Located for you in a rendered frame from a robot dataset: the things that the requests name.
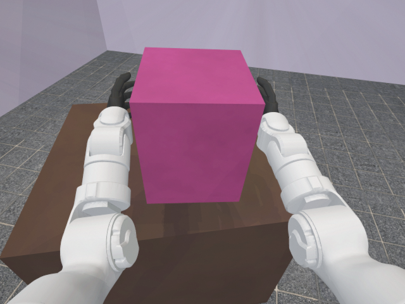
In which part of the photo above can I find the right robot hand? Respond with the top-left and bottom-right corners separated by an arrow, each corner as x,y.
257,77 -> 279,115

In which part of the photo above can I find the left robot upper arm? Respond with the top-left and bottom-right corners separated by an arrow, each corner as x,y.
7,213 -> 139,304

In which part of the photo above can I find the right robot upper arm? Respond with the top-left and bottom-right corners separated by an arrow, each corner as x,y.
288,205 -> 405,304

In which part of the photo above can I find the pedestal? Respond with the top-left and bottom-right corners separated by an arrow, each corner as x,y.
0,102 -> 294,304

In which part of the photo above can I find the robot right forearm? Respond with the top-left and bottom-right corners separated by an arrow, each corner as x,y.
256,112 -> 368,244

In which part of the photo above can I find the carton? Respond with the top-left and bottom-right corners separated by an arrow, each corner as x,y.
129,47 -> 265,204

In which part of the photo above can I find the robot left forearm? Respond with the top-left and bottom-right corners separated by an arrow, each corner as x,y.
60,106 -> 133,265

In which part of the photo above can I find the left robot hand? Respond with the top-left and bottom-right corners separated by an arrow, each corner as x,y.
107,72 -> 135,118

